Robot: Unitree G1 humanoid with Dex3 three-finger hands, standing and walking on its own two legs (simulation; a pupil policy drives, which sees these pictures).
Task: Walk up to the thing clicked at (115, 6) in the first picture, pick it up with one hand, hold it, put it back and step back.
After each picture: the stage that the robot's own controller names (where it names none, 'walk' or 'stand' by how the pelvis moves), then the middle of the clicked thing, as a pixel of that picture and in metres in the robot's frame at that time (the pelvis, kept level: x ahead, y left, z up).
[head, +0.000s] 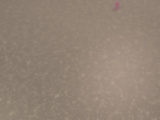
stand; (116, 5) +2.29 -0.50 -0.72
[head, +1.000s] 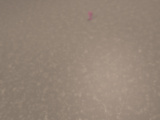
walk; (90, 15) +2.20 +0.04 -0.70
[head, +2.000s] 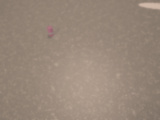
walk; (50, 31) +1.54 +0.48 -0.71
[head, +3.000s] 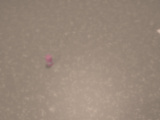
walk; (49, 60) +1.03 +0.45 -0.71
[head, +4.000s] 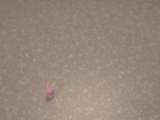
walk; (50, 92) +0.68 +0.33 -0.69
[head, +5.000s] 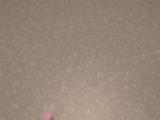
stand; (48, 118) +0.44 +0.29 -0.69
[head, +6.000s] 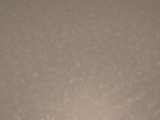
stand; out of the picture +0.39 +0.28 -0.71
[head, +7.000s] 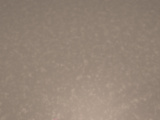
stand; out of the picture +0.41 +0.23 -0.72
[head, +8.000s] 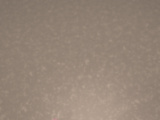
stand; out of the picture +0.41 +0.23 -0.72
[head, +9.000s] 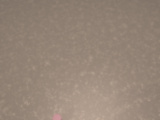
stand; out of the picture +0.42 +0.21 -0.70
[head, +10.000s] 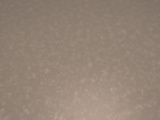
stand; out of the picture +0.40 +0.21 -0.72
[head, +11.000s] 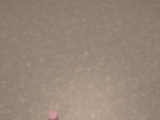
stand; (53, 116) +0.43 +0.22 -0.71
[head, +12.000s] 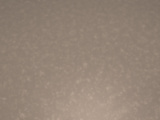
stand; out of the picture +0.38 +0.23 -0.72
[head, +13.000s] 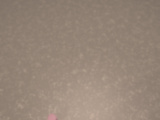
stand; out of the picture +0.42 +0.25 -0.72
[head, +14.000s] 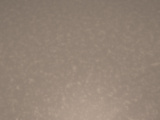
stand; out of the picture +0.35 +0.28 -0.72
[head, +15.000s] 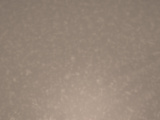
stand; out of the picture +0.32 +0.27 -0.71
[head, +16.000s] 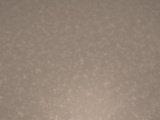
stand; out of the picture +0.37 +0.24 -0.71
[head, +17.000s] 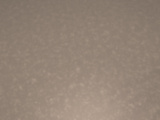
stand; out of the picture +0.33 +0.26 -0.72
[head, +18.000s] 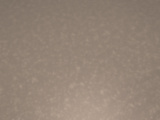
stand; out of the picture +0.33 +0.25 -0.72
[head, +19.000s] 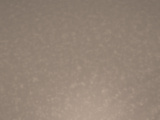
go down; out of the picture +0.32 +0.26 -0.72
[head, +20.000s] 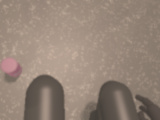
go down; (12, 67) +0.38 +0.32 -0.32
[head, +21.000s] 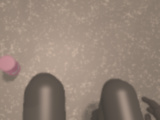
go down; (10, 66) +0.37 +0.33 -0.29
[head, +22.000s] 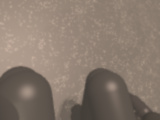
close in; out of the picture +0.33 +0.36 -0.21
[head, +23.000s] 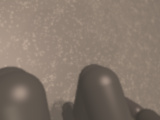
close; out of the picture +0.33 +0.36 -0.21
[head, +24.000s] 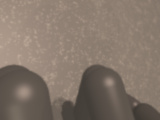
lift; out of the picture +0.31 +0.36 -0.21
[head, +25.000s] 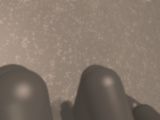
lift; out of the picture +0.30 +0.35 -0.21
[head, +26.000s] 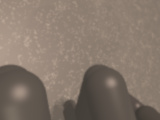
lift; out of the picture +0.29 +0.36 -0.20
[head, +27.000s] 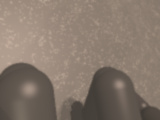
lift; out of the picture +0.23 +0.40 -0.21
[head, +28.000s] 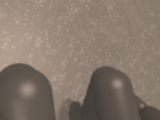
lift; out of the picture +0.24 +0.39 -0.21
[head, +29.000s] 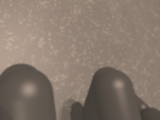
lift; out of the picture +0.24 +0.39 -0.20
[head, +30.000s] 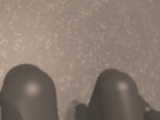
lift; out of the picture +0.24 +0.41 -0.18
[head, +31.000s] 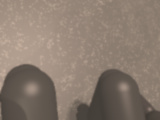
lift; out of the picture +0.22 +0.41 -0.18
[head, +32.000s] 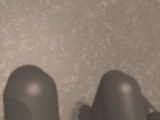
lift; out of the picture +0.23 +0.42 -0.17
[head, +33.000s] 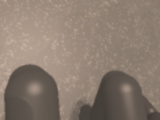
lift; out of the picture +0.23 +0.42 -0.17
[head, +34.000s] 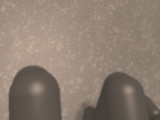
lift; out of the picture +0.23 +0.43 -0.22
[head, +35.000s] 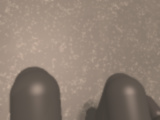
stand; out of the picture +0.16 +0.36 -0.25
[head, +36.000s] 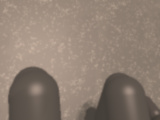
stand; out of the picture +0.16 +0.36 -0.25
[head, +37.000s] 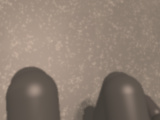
stand; out of the picture +0.15 +0.36 -0.25
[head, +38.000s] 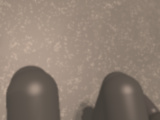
stand; out of the picture +0.15 +0.36 -0.24
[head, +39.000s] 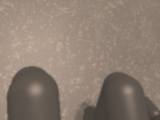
stand; out of the picture +0.15 +0.36 -0.24
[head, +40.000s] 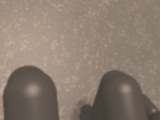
stand; out of the picture +0.14 +0.37 -0.24
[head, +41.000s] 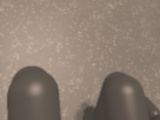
stand; out of the picture +0.14 +0.37 -0.24
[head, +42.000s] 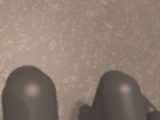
stand; out of the picture +0.13 +0.38 -0.24
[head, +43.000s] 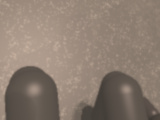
stand; out of the picture +0.13 +0.38 -0.24
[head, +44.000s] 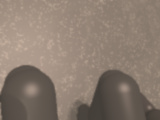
stand; out of the picture +0.11 +0.39 -0.24
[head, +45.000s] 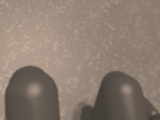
stand; out of the picture +0.11 +0.39 -0.24
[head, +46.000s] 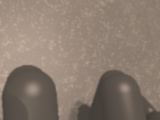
stand; out of the picture +0.10 +0.40 -0.24
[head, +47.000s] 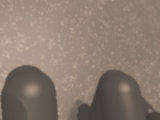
stand; out of the picture +0.09 +0.41 -0.24
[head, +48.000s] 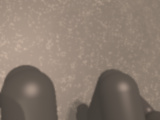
stand; out of the picture +0.08 +0.41 -0.24
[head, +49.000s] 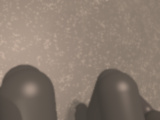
stand; out of the picture +0.07 +0.42 -0.24
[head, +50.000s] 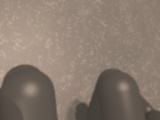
stand; out of the picture +0.06 +0.43 -0.24
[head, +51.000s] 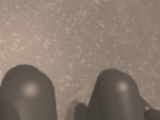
stand; out of the picture +0.05 +0.44 -0.24
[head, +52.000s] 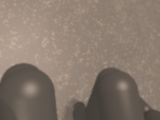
stand; out of the picture +0.04 +0.45 -0.24
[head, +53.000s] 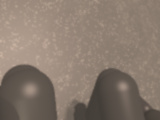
stand; out of the picture +0.03 +0.46 -0.24
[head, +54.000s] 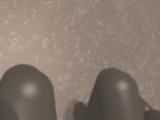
stand; out of the picture +0.03 +0.46 -0.24
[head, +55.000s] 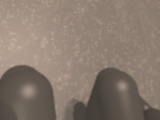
stand; out of the picture +0.03 +0.45 -0.24
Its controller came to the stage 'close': yes
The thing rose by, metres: 0.07
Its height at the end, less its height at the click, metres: -0.02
